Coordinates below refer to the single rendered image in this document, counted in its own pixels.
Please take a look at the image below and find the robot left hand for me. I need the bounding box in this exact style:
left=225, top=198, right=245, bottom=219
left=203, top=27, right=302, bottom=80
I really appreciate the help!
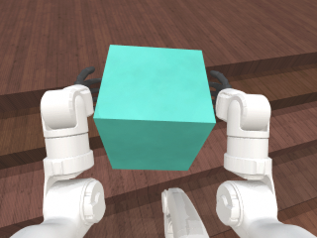
left=73, top=66, right=102, bottom=111

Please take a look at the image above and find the right robot forearm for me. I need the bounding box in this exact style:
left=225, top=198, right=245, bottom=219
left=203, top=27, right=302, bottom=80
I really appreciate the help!
left=215, top=88, right=278, bottom=211

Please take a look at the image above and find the robot right thigh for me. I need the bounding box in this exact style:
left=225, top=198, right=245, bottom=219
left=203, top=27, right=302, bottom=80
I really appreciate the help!
left=161, top=187, right=210, bottom=238

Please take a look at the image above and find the left robot upper arm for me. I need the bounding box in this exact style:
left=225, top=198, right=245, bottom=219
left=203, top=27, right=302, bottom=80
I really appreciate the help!
left=10, top=178, right=106, bottom=238

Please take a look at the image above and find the robot right hand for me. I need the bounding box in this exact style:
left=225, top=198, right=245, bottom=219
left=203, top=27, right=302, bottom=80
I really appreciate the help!
left=208, top=70, right=232, bottom=114

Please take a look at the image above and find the right robot shin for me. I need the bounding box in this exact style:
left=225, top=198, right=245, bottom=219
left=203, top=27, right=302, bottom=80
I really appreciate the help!
left=163, top=213, right=173, bottom=238

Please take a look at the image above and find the left robot forearm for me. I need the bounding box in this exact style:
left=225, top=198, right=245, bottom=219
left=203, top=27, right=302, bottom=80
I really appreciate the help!
left=40, top=84, right=94, bottom=218

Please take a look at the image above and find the right robot upper arm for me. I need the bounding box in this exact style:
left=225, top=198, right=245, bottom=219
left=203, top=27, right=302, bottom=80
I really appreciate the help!
left=216, top=180, right=317, bottom=238

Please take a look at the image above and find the carton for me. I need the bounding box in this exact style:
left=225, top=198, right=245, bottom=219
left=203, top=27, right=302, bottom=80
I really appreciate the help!
left=93, top=45, right=216, bottom=171

